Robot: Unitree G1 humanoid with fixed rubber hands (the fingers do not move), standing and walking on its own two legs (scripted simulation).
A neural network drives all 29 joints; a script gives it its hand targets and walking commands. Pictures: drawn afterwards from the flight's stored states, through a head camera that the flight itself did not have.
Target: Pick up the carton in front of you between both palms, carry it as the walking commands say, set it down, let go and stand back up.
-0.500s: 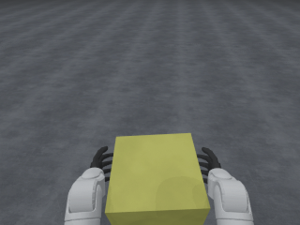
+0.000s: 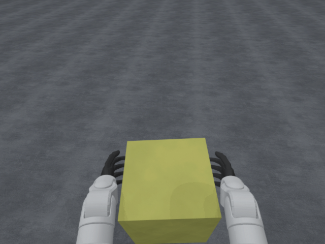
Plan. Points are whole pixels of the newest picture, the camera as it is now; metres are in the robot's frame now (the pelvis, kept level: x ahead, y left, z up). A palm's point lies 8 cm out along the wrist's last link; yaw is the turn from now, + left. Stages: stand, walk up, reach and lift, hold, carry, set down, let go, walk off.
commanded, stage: carry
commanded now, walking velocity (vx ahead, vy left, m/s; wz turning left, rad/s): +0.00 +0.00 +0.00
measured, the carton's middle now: (168, 194) +0.30 +0.00 -0.04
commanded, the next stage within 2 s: hold in 0.30 s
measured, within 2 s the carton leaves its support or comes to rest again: neither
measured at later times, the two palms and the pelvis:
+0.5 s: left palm (96, 190) +0.27 +0.17 +0.05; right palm (219, 184) +0.28 -0.13 +0.04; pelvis -0.01 +0.00 +0.01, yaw +3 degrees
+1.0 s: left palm (98, 194) +0.25 +0.16 +0.06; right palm (225, 184) +0.27 -0.14 +0.05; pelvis -0.03 -0.02 +0.01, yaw +5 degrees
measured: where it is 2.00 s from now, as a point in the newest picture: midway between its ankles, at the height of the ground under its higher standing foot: outside the picture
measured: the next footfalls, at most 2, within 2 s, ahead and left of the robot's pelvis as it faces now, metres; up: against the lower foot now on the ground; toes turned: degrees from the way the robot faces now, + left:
none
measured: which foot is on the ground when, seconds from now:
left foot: down 0.00-1.00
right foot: down 0.00-1.00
